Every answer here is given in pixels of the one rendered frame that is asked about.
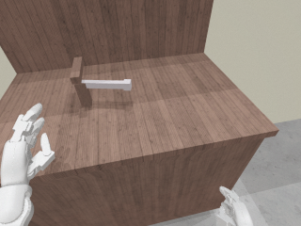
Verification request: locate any left robot hand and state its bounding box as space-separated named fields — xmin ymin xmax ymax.
xmin=0 ymin=103 xmax=55 ymax=186

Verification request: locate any left robot forearm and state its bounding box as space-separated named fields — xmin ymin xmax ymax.
xmin=0 ymin=183 xmax=35 ymax=226

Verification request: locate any right robot hand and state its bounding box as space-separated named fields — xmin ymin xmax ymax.
xmin=216 ymin=186 xmax=254 ymax=226

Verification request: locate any tap lever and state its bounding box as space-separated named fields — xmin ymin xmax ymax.
xmin=81 ymin=79 xmax=132 ymax=91

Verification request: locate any counter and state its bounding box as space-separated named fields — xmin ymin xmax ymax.
xmin=0 ymin=0 xmax=279 ymax=226

